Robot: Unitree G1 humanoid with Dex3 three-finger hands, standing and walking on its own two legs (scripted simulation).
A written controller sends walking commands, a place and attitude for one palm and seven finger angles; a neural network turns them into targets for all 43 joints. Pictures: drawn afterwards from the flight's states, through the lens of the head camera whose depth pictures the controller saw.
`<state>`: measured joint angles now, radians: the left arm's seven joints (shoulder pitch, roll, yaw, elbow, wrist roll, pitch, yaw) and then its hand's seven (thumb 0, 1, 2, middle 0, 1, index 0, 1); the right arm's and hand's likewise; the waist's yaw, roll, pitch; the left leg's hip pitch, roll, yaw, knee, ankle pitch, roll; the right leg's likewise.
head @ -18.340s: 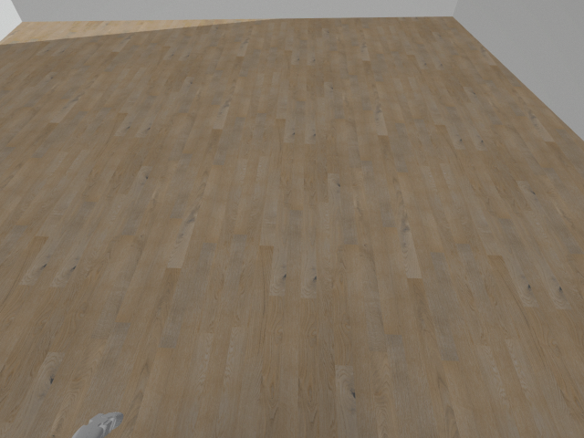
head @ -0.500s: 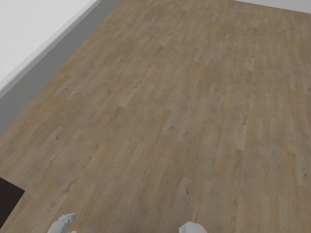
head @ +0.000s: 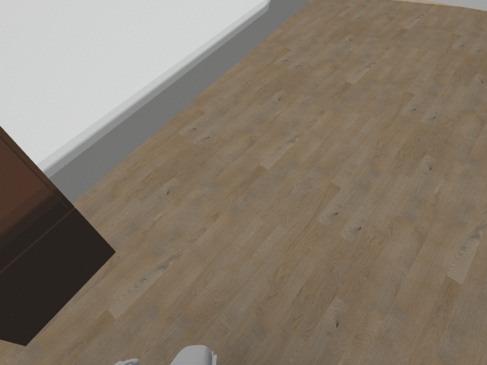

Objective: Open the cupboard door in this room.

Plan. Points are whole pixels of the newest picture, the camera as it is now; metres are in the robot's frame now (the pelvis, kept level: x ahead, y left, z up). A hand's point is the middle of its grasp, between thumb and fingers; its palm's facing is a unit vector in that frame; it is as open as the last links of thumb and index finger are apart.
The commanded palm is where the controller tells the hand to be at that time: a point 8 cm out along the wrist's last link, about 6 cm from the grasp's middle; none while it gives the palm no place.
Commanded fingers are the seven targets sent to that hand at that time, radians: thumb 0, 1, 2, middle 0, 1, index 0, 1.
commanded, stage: turn to face it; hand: left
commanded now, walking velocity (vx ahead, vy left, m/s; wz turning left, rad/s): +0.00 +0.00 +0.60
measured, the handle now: out of the picture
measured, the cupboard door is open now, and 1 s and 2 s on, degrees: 0 0 0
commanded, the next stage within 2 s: take the last steps up to it in 1.54 s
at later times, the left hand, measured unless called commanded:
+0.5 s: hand out of the picture +0.03 +0.31 -0.17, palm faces +0.30 -0.93 -0.21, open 7.4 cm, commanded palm none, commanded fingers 0.00 0.90 0.90 -0.20 -0.30 -0.20 -0.30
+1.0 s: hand out of the picture +0.00 +0.24 -0.14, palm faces +0.51 -0.81 -0.30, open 7.4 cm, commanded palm none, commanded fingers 0.00 0.90 0.90 -0.20 -0.30 -0.20 -0.30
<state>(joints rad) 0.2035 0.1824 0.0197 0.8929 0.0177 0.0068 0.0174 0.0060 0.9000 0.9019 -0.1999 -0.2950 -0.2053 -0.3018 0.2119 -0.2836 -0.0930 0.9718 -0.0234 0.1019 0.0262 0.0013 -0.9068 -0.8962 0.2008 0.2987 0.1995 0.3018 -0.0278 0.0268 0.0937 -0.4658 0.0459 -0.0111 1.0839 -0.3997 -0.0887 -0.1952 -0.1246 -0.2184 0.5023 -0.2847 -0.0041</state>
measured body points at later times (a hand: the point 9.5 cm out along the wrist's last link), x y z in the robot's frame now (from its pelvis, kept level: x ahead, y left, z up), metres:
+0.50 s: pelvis -0.01 +0.08 +0.01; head +0.01 +0.13 +0.45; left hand +0.01 +0.36 -0.15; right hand +0.14 -0.15 -0.11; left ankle -0.02 +0.14 -0.74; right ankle +0.02 -0.11 -0.64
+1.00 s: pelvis +0.00 +0.00 +0.00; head +0.03 -0.01 +0.45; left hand -0.03 +0.28 -0.12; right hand +0.15 -0.22 -0.16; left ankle -0.06 +0.12 -0.68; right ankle +0.04 -0.10 -0.74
